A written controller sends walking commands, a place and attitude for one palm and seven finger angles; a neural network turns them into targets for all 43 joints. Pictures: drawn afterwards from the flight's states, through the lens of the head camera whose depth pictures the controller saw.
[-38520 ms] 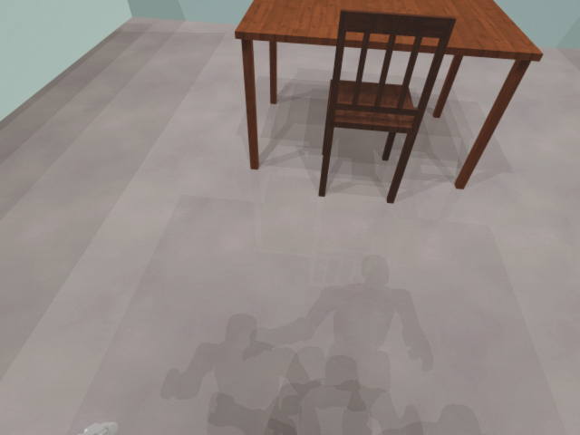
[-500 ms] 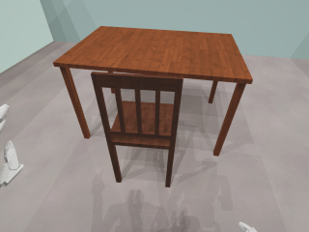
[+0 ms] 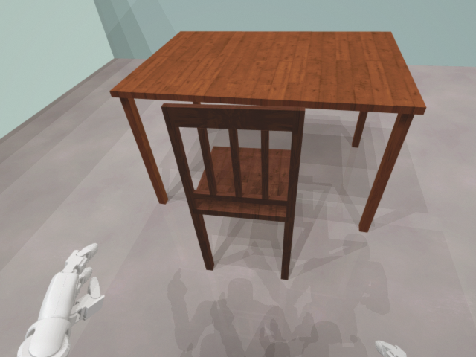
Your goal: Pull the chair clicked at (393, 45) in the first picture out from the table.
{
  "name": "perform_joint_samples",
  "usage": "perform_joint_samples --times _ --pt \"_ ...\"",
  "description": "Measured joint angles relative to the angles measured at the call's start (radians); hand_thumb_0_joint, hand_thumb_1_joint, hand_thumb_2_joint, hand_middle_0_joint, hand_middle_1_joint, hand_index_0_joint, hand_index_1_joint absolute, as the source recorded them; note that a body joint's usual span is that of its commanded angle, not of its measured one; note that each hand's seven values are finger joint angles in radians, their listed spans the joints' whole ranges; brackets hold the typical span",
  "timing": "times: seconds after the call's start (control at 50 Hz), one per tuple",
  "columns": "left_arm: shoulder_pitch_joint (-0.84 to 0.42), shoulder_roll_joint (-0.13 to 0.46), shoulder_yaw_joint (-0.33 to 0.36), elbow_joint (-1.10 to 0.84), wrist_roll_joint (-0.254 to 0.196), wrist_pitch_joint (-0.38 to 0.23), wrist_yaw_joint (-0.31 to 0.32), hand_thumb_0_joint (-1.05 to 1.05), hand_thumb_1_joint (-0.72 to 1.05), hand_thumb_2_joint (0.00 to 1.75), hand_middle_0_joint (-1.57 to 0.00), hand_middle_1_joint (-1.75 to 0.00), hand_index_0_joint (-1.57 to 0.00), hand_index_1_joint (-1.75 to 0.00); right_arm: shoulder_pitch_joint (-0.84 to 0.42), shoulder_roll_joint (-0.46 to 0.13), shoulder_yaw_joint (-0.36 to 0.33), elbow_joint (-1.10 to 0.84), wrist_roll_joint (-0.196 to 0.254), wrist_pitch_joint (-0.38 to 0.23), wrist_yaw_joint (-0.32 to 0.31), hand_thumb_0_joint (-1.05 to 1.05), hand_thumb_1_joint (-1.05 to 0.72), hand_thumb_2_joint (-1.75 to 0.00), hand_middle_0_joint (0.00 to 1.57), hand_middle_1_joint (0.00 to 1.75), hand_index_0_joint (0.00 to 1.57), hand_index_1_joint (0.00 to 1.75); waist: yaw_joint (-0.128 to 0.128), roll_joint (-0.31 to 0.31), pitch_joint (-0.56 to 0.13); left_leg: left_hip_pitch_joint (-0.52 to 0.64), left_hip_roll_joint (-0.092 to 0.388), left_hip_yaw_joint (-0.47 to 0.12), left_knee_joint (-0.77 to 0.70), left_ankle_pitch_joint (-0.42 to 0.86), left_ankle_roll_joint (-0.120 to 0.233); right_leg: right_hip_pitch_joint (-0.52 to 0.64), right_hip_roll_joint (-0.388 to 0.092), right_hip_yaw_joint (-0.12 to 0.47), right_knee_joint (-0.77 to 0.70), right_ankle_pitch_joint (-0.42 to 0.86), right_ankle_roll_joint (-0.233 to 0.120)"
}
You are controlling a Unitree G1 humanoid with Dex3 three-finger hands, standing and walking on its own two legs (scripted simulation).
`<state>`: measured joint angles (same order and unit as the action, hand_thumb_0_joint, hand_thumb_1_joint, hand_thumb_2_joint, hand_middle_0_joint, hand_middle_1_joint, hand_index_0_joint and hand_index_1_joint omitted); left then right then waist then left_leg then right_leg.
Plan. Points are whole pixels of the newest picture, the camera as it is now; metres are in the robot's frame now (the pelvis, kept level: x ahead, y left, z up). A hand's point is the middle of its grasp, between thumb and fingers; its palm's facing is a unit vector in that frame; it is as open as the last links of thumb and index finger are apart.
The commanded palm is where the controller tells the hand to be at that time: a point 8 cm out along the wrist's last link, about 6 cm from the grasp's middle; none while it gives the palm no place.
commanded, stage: let the arm hang, fingers relaxed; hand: left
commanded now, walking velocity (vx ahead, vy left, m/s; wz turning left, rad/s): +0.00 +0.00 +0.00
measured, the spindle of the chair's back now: (236, 164) +0.69 +0.05 -0.09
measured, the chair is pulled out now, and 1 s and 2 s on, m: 0.18 0.18 0.18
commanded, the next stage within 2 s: look to check the result in 0.96 s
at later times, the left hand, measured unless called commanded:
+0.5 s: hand out of the picture +0.02 +0.22 -0.15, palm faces -0.01 -0.97 -0.25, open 7.3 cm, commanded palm none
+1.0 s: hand out of the picture +0.06 +0.21 -0.15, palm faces -0.06 -0.98 -0.20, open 7.3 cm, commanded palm none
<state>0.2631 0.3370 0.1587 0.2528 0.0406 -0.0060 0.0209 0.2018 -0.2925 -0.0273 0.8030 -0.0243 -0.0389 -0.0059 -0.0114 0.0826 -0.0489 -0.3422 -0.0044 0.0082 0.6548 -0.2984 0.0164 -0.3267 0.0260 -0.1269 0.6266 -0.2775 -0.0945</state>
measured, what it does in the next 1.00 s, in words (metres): shifts its weight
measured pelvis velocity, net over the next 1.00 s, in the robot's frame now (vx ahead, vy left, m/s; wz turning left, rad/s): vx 0.05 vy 0.04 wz -0.07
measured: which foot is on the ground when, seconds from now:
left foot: down 0.00-1.00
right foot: down 0.00-1.00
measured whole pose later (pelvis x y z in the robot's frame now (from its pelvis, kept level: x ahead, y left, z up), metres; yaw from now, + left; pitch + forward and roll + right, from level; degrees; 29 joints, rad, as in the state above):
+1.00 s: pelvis +0.05 +0.04 +0.02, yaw -4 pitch +0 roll +0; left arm 0.24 0.15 0.01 1.15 0.01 0.00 0.03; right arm 0.27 -0.14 0.01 1.14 -0.03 0.00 -0.04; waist -0.01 0.01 0.04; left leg -0.12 -0.02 0.08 0.35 -0.23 0.04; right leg -0.18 0.01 -0.03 0.37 -0.19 -0.02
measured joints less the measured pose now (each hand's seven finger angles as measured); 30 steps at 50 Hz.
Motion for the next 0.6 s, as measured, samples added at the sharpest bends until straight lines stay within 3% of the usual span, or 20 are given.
perform_joint_samples --times 0.08,0.16,0.18,0.26,0.42,0.6 --pt "-0.028 -0.089 -0.089 0.334 0.003 0.061 -0.012 0.01 0.9 0.89 -0.19 -0.3 -0.2 -0.29 0.026 0.034 0.003 0.041 -0.01 0.056 0.007 0.01 -0.91 -0.9 0.2 0.3 0.2 0.3 -0.024 -0.051 0.04 0.028 0.01 -0.017 0.027 -0.057 0.021 0.009 -0.001 -0.005 0.014 -0.013 -0.003" --pt "-0.008 -0.173 -0.149 0.551 -0.017 0.077 -0.016 0.01 0.91 0.89 -0.2 -0.3 -0.2 -0.29 0.067 0.07 0.023 0.1 -0.02 0.072 0.0 0.01 -0.91 -0.9 0.2 0.3 0.2 0.3 -0.024 -0.118 0.094 0.07 0.015 -0.008 -0.059 0.025 -0.029 0.034 0.002 0.006 -0.036 0.015 0.01" --pt "-0.007 -0.182 -0.125 0.577 -0.03 0.065 0.002 -0.01 0.95 0.89 -0.2 -0.3 -0.21 -0.3 0.08 0.08 0.026 0.12 -0.019 0.075 -0.002 0.01 -0.91 -0.9 0.2 0.3 0.2 0.3 -0.017 -0.125 0.101 0.074 0.018 -0.01 -0.081 0.031 -0.032 0.042 0.006 0.005 -0.067 0.031 0.013" --pt "-0.005 -0.146 -0.125 0.671 -0.027 0.037 -0.001 -0.03 1.01 0.89 -0.21 -0.3 -0.21 -0.3 0.112 0.109 0.035 0.191 -0.014 0.087 -0.01 0.01 -0.91 -0.9 0.2 0.3 0.2 0.3 0.007 -0.124 0.119 0.091 0.023 -0.012 -0.162 0.073 -0.029 0.073 0.017 0.004 -0.179 0.092 0.014" --pt "0.021 -0.134 -0.133 0.829 -0.03 0.03 0.002 -0.01 0.95 0.89 -0.2 -0.3 -0.21 -0.3 0.127 0.129 0.028 0.265 -0.008 0.078 -0.02 0.01 -0.91 -0.9 0.2 0.3 0.2 0.3 0.001 -0.067 0.107 0.134 0.015 0.013 -0.237 0.094 -0.01 0.116 0.014 0.031 -0.267 0.13 0.03" --pt "-0.01 -0.175 -0.146 0.88 -0.031 0.015 0.008 0.0 0.91 0.89 -0.2 -0.3 -0.2 -0.29 0.095 0.159 0.036 0.305 -0.005 0.057 -0.029 0.0 -0.91 -0.9 0.2 0.3 0.2 0.3 0.002 -0.052 0.091 0.177 -0.006 0.045 -0.277 0.094 0.011 0.129 -0.005 0.064 -0.262 0.117 0.053"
